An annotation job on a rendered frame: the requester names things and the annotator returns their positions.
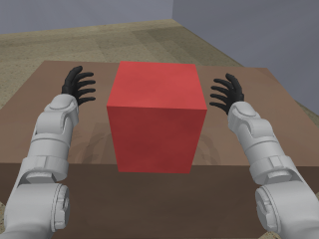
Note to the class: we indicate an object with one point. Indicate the carton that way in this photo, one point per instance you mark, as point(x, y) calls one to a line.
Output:
point(156, 113)

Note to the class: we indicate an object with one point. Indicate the robot left hand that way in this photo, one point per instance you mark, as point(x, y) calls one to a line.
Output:
point(72, 85)

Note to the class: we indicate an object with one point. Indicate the robot right forearm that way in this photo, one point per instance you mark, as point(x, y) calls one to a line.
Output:
point(267, 160)

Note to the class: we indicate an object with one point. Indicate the right robot upper arm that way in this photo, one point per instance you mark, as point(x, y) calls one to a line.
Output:
point(288, 209)

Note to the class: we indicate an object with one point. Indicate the left robot upper arm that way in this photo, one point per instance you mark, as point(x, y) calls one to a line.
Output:
point(37, 211)

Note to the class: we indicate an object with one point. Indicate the pedestal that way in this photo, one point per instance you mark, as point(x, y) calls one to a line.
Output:
point(215, 200)

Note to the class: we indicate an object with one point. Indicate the robot left forearm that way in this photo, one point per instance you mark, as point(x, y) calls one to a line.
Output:
point(47, 157)

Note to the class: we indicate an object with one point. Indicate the robot right hand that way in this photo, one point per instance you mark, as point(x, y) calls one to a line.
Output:
point(233, 92)

